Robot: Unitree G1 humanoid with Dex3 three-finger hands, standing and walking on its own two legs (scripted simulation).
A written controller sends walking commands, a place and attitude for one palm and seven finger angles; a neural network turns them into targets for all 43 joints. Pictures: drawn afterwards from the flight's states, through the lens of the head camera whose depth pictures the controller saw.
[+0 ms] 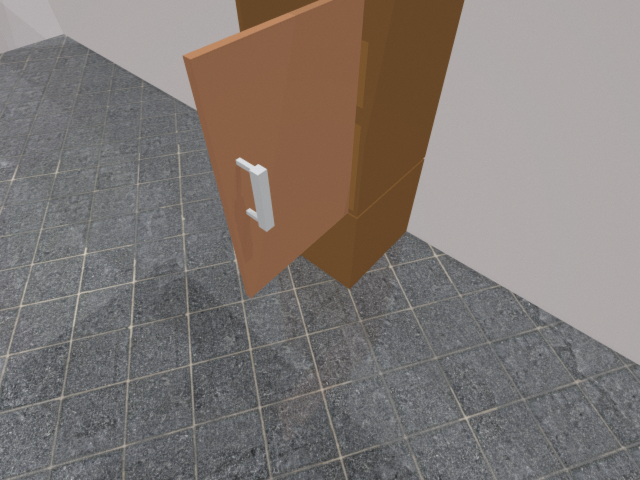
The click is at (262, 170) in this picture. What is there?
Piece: cupboard door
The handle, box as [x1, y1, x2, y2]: [236, 158, 274, 231]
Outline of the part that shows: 236,159 236,164 250,173 256,207 255,212 249,208 246,210 246,212 258,222 260,227 266,231 274,225 266,169 258,164 253,166 241,158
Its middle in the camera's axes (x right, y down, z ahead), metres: -0.12 -0.08 +0.72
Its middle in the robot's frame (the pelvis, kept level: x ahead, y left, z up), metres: +0.59 +0.16 -0.02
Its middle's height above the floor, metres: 0.76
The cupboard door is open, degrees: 91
